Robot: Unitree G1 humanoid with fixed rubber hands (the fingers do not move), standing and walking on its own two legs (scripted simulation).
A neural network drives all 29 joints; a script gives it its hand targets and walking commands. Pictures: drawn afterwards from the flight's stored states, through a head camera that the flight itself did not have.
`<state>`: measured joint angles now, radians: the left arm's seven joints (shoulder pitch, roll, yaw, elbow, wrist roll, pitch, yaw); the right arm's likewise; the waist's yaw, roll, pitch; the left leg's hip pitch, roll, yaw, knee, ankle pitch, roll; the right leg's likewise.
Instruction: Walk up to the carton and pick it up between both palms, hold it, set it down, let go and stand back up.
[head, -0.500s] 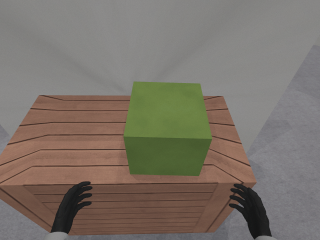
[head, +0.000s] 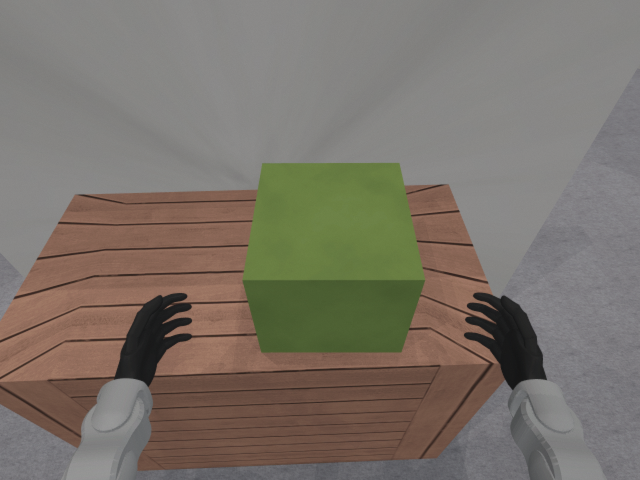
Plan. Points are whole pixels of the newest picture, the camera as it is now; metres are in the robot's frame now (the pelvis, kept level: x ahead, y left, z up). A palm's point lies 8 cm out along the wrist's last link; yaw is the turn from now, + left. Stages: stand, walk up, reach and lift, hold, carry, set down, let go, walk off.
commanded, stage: reach and lift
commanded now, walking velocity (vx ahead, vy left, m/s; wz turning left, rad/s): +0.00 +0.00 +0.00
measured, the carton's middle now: (331, 256) +0.47 +0.02 -0.04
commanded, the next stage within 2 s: none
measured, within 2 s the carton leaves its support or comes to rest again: neither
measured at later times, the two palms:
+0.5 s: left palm (143, 275) +0.34 +0.26 +0.08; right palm (496, 284) +0.35 -0.19 +0.06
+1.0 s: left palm (159, 231) +0.39 +0.25 +0.10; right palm (492, 228) +0.42 -0.19 +0.10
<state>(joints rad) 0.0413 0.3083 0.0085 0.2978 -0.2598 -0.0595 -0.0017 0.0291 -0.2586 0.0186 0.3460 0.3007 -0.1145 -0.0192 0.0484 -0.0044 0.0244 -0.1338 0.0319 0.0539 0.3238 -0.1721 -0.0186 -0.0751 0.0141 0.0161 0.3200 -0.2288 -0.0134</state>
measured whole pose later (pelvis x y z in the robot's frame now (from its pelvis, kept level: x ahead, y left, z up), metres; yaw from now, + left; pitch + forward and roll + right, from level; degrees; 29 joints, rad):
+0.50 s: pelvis -0.02 +0.00 +0.00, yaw +0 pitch +4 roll +0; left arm -0.52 0.36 0.04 0.68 -0.27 0.11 -0.04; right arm -0.47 -0.28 0.01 0.65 0.31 0.05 -0.07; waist 0.04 0.00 -0.02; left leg -0.28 0.03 0.04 0.35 -0.14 -0.01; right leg -0.22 0.02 0.01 0.35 -0.20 -0.01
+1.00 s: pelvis -0.02 -0.01 -0.01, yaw +1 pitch +11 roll -1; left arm -0.83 0.39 -0.01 0.99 -0.28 0.09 -0.03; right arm -0.83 -0.34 0.08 0.98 0.37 0.05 -0.05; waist 0.04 0.00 -0.11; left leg -0.45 0.05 0.01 0.39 -0.14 -0.02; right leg -0.37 0.03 -0.01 0.37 -0.19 -0.02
